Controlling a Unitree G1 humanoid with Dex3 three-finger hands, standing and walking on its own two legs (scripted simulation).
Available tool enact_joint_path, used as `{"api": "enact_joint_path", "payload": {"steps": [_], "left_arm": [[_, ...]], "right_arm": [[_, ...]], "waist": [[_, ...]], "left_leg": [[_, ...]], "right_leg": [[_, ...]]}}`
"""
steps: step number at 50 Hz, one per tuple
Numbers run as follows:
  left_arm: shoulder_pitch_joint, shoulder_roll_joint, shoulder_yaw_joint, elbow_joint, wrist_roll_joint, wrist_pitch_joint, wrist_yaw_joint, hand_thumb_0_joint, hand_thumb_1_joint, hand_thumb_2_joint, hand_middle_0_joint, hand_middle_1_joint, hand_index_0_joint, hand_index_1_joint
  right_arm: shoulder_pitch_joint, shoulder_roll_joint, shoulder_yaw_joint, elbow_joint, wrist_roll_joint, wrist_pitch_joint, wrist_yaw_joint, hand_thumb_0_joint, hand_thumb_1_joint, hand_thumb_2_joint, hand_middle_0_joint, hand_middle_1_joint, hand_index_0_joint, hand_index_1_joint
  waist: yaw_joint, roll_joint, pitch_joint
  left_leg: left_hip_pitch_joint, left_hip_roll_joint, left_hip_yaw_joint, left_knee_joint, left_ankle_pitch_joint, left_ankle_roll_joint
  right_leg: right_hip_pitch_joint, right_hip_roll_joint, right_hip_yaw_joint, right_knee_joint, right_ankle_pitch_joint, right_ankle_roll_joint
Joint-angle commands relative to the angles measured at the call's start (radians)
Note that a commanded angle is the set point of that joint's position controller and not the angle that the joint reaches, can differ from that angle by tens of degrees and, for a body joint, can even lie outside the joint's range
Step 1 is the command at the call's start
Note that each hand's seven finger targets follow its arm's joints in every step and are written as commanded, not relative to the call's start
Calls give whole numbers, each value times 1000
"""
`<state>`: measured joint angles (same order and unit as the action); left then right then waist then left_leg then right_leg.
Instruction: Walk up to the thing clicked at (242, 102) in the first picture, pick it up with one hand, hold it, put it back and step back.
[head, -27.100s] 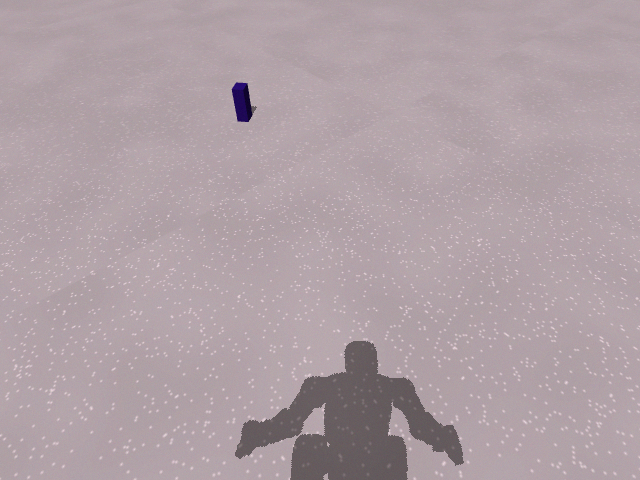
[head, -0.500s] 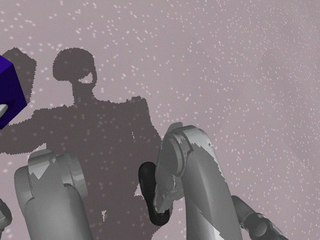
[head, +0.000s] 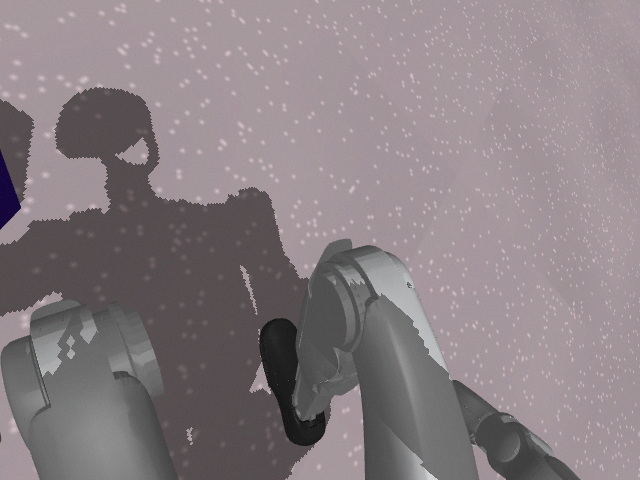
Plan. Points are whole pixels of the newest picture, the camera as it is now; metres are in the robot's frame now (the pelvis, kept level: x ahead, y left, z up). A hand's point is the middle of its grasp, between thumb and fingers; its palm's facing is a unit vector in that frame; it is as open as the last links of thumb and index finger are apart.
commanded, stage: lower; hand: left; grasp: from the side
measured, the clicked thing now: out of the picture +0.46 +0.29 -0.18
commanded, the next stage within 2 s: loosen in 0.08 s
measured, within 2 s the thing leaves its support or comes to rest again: rests again in 1.10 s
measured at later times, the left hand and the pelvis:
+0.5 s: hand out of the picture +0.45 +0.32 -0.16, palm faces +0.45 -0.89 -0.04, open 11.2 cm; pelvis +0.00 +0.00 +0.00, yaw -1 degrees
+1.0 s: hand out of the picture +0.45 +0.35 -0.13, palm faces +0.53 -0.85 -0.02, open 16.7 cm; pelvis +0.00 +0.00 +0.00, yaw -1 degrees
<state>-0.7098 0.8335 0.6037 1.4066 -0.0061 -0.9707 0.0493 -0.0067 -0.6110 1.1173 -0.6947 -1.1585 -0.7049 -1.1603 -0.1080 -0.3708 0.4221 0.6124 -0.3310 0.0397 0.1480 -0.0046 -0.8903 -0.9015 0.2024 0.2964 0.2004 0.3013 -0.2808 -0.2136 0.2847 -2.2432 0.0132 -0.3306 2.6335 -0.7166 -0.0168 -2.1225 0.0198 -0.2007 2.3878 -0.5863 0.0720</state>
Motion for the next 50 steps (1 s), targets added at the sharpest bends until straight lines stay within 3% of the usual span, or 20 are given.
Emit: {"api": "enact_joint_path", "payload": {"steps": [1, 3, 9, 10, 14, 16, 17, 18, 22, 25, 26, 31, 32, 37, 38, 41, 44, 46, 47, 50], "left_arm": [[-283, 260, 12, -185, -12, -119, 4, 0, 162, 1331, -1241, -1471, -1263, -1467], [-275, 270, 19, -184, -9, -123, 6, 0, 155, 1328, -1238, -1472, -1262, -1467], [-272, 240, -16, -146, -9, -119, 5, 0, 164, 1329, -1229, -1460, -1250, -1457], [-281, 250, -14, -138, -9, -121, 8, 0, 132, 1249, -1258, -1409, -1283, -1400], [-280, 236, -9, -144, -25, -134, 8, 0, -57, 929, -1072, -1117, -1105, -1092], [-303, 235, -23, -146, -27, -141, 6, 0, -119, 769, -1008, -1018, -1041, -991], [-290, 245, -10, -148, -28, -144, 7, 0, -134, 695, -984, -981, -1015, -955], [-301, 250, -16, -152, -24, -146, 4, 0, -149, 655, -961, -937, -990, -913], [-284, 225, -34, -125, -25, -138, -1, 0, -320, 461, -641, -631, -670, -618], [-262, 234, -25, -91, -26, -130, 2, 0, -407, 355, -532, -501, -543, -493], [-255, 234, -27, -84, -24, -125, 1, 0, -420, 333, -485, -456, -492, -452], [-265, 225, -34, -83, -28, -128, 0, 0, -425, 241, -371, -327, -376, -323], [-252, 238, -23, -86, -26, -127, 1, 0, -427, 214, -323, -281, -326, -278], [-274, 228, -33, -102, -31, -133, -1, 0, -477, 149, -216, -186, -220, -182], [-267, 239, -18, -98, -35, -134, 0, 0, -524, 182, -150, -184, -157, -181], [-271, 281, 19, -144, -43, -143, 1, 0, -470, 194, -118, -170, -126, -166], [-263, 348, 80, -214, -48, -140, -3, 0, -469, 185, -82, -142, -90, -138], [-260, 372, 90, -257, -40, -121, -16, 0, -445, 181, -65, -128, -73, -123], [-262, 393, 98, -305, -36, -109, -23, 0, -439, 187, -62, -127, -70, -123], [-209, 360, 90, -354, -40, -44, -65, 0, -459, 168, -62, -124, -73, -117]], "right_arm": [[76, -352, -96, -11, -3, 10, -20, 0, -880, -899, 199, 300, 200, 300], [73, -352, -92, -16, -6, 12, -20, 0, -877, -898, 199, 300, 200, 300], [58, -354, -84, -20, -10, 12, -20, 0, -873, -897, 200, 300, 200, 300], [63, -356, -80, -21, -10, 15, -20, 0, -880, -893, 200, 300, 200, 300], [45, -357, -78, -31, -9, 14, -18, 0, -886, -887, 201, 300, 200, 300], [40, -358, -75, -29, -11, 13, -18, 0, -890, -888, 201, 300, 200, 300], [48, -356, -73, -31, -12, 12, -17, 0, -887, -887, 201, 300, 201, 300], [43, -355, -72, -28, -12, 12, -18, 0, -888, -887, 201, 300, 200, 300], [43, -356, -70, -25, -14, 17, -24, 0, -880, -890, 201, 301, 201, 301], [45, -359, -66, -33, -12, 23, -23, 0, -883, -892, 201, 301, 201, 301], [41, -353, -65, -36, -12, 25, -22, 0, -881, -892, 201, 301, 201, 301], [37, -353, -61, -47, -11, 30, -21, 0, -882, -893, 202, 301, 201, 301], [32, -353, -63, -49, -11, 30, -20, 0, -880, -893, 202, 301, 201, 301], [33, -354, -60, -48, -12, 29, -22, 0, -885, -895, 202, 301, 201, 301], [32, -354, -61, -49, -11, 30, -22, 0, -871, -893, 202, 301, 201, 301], [40, -361, -61, -46, -12, 31, -23, 0, -870, -893, 202, 301, 201, 301], [38, -358, -72, -53, -7, 32, -24, 0, -873, -894, 202, 301, 201, 301], [54, -358, -85, -49, -5, 38, -28, 0, -875, -895, 202, 301, 202, 301], [56, -357, -96, -49, -1, 38, -31, 0, -874, -895, 202, 301, 201, 301], [83, -355, -134, -58, 22, 43, -37, 0, -882, -896, 202, 300, 201, 300]], "waist": [[-91, 560, -643], [-88, 554, -655], [-103, 543, -616], [-108, 545, -613], [-99, 541, -603], [-106, 540, -599], [-104, 533, -615], [-100, 538, -612], [-109, 531, -604], [-105, 522, -600], [-95, 513, -594], [-107, 506, -578], [-93, 502, -580], [-107, 512, -587], [-100, 508, -593], [-84, 545, -614], [-47, 576, -659], [-40, 616, -679], [-22, 637, -697], [2, 681, -749]], "left_leg": [[413, 50, 88, -337, 154, -8], [424, 52, 85, -334, 170, -10], [422, 56, 82, -331, 163, -8], [414, 56, 78, -336, 151, -7], [423, 58, 64, -348, 136, -12], [411, 56, 67, -340, 125, -8], [411, 55, 70, -335, 131, -7], [418, 57, 67, -339, 137, -10], [431, 60, 65, -335, 171, -11], [415, 58, 62, -343, 161, -11], [406, 57, 71, -338, 149, -7], [389, 56, 64, -347, 125, -6], [382, 55, 69, -344, 117, -4], [401, 58, 65, -341, 140, -6], [400, 58, 67, -339, 136, -5], [429, 62, 62, -348, 161, -12], [447, 61, 80, -349, 171, -13], [451, 60, 91, -360, 171, -16], [457, 59, 96, -371, 165, -17], [501, 58, 104, -401, 196, -23]], "right_leg": [[327, 44, -107, -152, 162, -76], [335, 46, -111, -149, 175, -75], [319, 47, -115, -155, 174, -73], [325, 49, -119, -157, 163, -73], [307, 48, -126, -152, 151, -73], [312, 50, -126, -154, 148, -70], [330, 52, -124, -160, 154, -70], [322, 50, -124, -156, 157, -71], [322, 51, -128, -156, 183, -69], [330, 52, -135, -158, 171, -71], [329, 54, -128, -165, 163, -71], [324, 56, -137, -167, 144, -71], [324, 56, -132, -169, 136, -72], [327, 56, -132, -165, 159, -71], [325, 58, -132, -167, 154, -72], [342, 56, -131, -158, 169, -72], [355, 54, -119, -159, 172, -75], [363, 52, -111, -162, 169, -76], [354, 51, -105, -162, 163, -80], [330, 43, -93, -162, 177, -87]]}}
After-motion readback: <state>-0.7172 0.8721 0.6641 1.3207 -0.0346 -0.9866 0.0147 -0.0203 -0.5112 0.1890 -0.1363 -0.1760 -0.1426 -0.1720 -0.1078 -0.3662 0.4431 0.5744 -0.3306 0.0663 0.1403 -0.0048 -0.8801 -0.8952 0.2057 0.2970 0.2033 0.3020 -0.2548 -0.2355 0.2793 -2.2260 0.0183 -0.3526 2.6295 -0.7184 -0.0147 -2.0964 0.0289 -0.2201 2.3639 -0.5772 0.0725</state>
